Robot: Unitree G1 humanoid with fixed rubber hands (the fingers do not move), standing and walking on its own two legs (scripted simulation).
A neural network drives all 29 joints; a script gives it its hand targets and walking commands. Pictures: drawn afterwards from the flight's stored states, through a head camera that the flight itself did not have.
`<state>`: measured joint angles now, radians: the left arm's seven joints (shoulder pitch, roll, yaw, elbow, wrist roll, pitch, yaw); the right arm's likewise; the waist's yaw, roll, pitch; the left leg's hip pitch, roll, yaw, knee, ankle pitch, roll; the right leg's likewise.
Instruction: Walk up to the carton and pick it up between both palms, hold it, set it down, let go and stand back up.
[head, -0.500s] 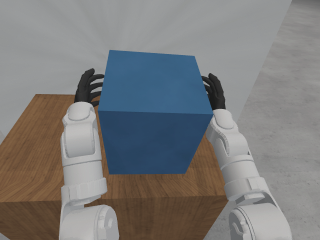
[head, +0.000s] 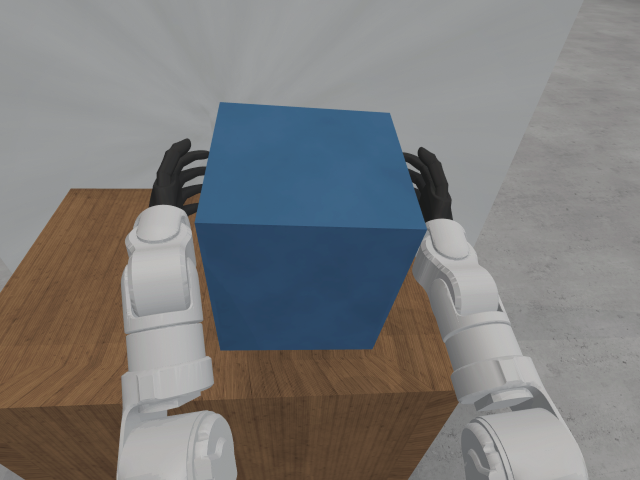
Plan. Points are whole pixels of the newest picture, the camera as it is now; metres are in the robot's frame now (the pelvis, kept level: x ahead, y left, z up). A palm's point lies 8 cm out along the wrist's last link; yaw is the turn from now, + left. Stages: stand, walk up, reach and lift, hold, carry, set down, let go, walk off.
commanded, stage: hold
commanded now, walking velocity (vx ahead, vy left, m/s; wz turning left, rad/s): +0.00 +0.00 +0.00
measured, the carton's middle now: (302, 235) +0.38 +0.01 +0.13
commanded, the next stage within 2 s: set down in 0.58 s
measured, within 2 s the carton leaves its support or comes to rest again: neither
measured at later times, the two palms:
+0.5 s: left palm (152, 214) +0.34 +0.17 +0.20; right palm (424, 212) +0.34 -0.13 +0.20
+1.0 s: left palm (168, 220) +0.36 +0.17 +0.18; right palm (418, 220) +0.37 -0.13 +0.16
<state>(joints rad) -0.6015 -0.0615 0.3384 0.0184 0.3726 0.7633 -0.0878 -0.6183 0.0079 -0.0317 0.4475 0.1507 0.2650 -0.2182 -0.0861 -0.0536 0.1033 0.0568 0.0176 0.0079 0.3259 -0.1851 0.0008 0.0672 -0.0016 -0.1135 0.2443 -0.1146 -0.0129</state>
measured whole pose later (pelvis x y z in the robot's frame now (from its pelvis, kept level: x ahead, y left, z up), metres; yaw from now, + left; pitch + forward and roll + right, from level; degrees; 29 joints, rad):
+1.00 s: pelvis +0.01 +0.00 +0.00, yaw +0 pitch -9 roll +0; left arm -0.57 -0.11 0.33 0.12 0.38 0.52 -0.06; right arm -0.57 0.05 -0.16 0.57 -0.02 -0.01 -0.13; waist -0.01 -0.07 0.09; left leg 0.04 0.01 0.01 0.30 -0.18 0.00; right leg 0.03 -0.01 -0.11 0.27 -0.13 -0.01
